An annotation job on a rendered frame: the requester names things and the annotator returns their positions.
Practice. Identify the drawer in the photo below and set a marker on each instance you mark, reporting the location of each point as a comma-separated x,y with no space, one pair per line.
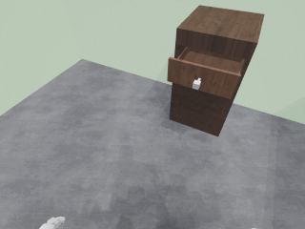
219,72

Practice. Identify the robot left hand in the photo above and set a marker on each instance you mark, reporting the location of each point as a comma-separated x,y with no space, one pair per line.
53,223

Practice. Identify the handle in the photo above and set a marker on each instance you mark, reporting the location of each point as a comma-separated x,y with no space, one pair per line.
196,84

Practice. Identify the cabinet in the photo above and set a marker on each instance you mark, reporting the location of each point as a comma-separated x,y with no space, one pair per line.
229,32

